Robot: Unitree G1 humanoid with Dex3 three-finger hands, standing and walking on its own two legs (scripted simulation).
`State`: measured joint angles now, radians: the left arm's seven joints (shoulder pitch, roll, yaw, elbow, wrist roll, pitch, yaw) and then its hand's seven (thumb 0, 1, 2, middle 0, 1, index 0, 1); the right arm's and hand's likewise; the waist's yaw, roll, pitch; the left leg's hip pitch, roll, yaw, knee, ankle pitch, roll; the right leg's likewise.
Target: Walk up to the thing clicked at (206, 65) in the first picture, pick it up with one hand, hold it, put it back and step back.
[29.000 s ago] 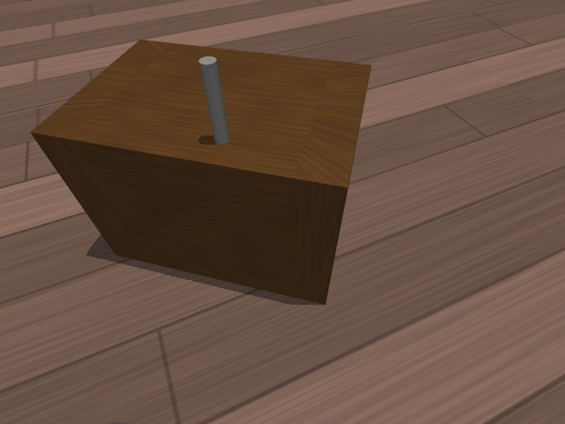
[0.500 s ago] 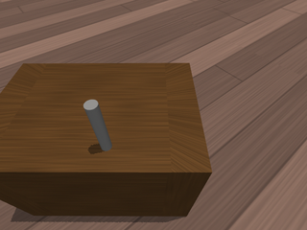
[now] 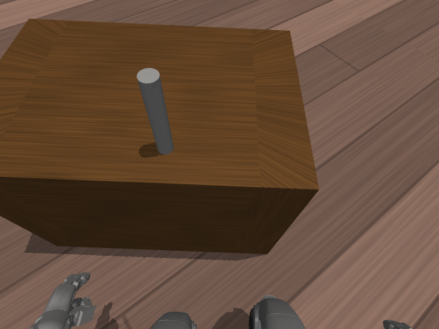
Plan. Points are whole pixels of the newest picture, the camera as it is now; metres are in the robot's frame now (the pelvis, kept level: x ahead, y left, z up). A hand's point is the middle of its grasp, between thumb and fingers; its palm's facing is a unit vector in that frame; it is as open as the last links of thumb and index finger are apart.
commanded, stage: step back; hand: left
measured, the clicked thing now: (158, 117) +0.51 +0.15 +0.01
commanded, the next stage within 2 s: none
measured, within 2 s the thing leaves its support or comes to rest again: neither
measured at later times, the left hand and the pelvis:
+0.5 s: hand out of the picture +0.01 +0.25 -0.13, palm faces -0.10 -0.91 -0.40, open 7.4 cm; pelvis -0.11 -0.01 +0.01, yaw -6 degrees
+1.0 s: hand out of the picture -0.13 +0.28 -0.14, palm faces -0.05 -0.93 -0.37, open 7.4 cm; pelvis -0.25 +0.01 +0.02, yaw -4 degrees
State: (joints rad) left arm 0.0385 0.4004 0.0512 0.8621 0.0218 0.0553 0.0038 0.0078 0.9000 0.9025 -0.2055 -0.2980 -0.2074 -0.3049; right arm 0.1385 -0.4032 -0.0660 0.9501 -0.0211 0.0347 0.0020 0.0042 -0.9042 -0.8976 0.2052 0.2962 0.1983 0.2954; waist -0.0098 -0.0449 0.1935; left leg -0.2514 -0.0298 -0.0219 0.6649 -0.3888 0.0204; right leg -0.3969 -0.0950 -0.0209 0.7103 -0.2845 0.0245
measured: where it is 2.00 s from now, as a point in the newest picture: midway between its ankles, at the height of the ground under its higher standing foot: outside the picture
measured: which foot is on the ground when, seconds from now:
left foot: down 0.00-0.42, up 0.44-0.72, down 0.74-1.00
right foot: down 0.00-0.00, up 0.02-0.38, down 0.40-0.76, up 0.78-1.00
